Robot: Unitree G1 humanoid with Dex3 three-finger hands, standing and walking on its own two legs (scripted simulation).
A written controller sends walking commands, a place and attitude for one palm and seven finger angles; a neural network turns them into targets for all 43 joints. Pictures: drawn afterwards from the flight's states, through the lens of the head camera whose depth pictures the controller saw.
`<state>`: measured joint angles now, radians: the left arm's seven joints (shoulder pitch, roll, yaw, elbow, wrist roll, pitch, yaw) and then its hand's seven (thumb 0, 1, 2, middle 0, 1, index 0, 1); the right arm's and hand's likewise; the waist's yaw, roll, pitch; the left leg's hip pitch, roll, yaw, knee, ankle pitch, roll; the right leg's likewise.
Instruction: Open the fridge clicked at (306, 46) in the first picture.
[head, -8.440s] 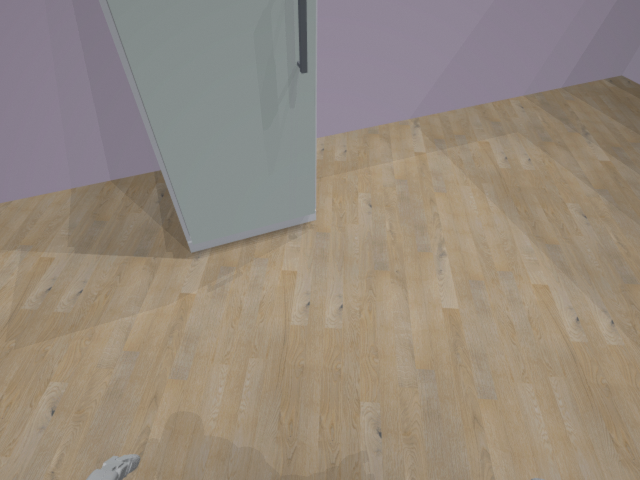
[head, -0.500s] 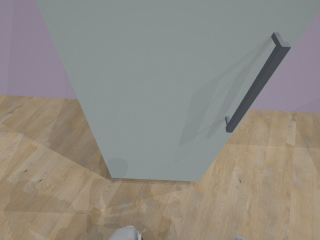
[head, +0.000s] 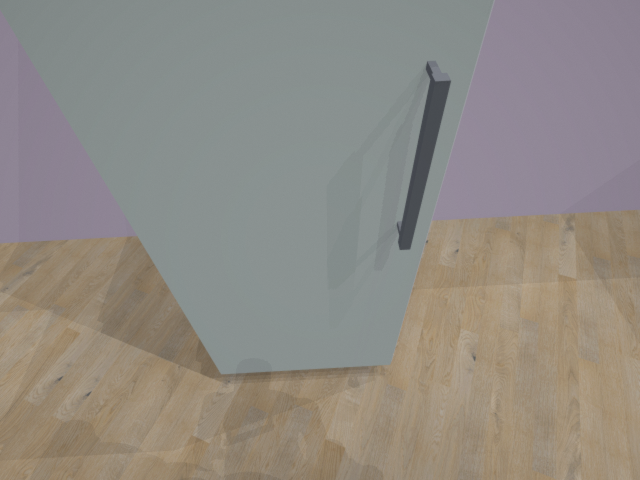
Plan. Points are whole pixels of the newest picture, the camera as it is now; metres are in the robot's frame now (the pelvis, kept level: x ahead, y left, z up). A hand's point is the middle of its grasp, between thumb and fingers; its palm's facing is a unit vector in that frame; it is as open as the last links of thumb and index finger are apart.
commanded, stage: come to a stop and stand still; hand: right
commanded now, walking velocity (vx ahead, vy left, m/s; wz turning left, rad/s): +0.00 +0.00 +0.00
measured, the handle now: (416, 170) +0.50 -0.13 +0.11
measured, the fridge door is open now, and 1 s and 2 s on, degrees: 0 0 0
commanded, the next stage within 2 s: look again from close up in 0.70 s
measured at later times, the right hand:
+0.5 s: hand out of the picture -0.04 -0.15 -0.17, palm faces +0.01 +0.98 -0.18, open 7.4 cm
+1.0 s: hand out of the picture -0.04 -0.18 -0.18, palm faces +0.02 +0.98 -0.18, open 7.4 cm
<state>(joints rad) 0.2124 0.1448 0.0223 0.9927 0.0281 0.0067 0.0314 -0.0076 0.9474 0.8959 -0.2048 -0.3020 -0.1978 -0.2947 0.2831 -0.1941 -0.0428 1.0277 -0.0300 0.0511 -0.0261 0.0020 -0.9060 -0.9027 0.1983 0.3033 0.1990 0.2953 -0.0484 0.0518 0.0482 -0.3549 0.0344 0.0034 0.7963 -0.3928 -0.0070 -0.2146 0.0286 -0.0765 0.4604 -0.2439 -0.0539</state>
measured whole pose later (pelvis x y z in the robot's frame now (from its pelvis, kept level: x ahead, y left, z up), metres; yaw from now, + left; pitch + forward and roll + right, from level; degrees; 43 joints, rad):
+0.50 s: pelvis -0.04 +0.01 +0.00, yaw +0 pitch -2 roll +0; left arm 0.32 0.12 0.00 1.14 0.02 0.01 0.02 0.00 0.91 0.90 -0.20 -0.30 -0.19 -0.29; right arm 0.28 -0.15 0.00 1.09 -0.02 0.00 -0.03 0.01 -0.91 -0.90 0.20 0.30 0.20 0.30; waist 0.00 0.01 0.04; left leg -0.17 0.00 0.04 0.44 -0.24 0.02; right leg -0.22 0.00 -0.07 0.41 -0.16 -0.03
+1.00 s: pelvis -0.05 -0.01 +0.00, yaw +0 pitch -3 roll +1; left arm 0.30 0.16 0.01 1.03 0.02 -0.01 0.01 0.01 0.93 0.90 -0.20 -0.30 -0.19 -0.29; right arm 0.35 -0.16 0.01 1.03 -0.03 -0.01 -0.04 0.00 -0.90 -0.90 0.20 0.30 0.20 0.30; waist 0.00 0.01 -0.02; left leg -0.21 0.02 0.03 0.52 -0.27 -0.01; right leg -0.28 0.01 -0.08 0.52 -0.20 -0.06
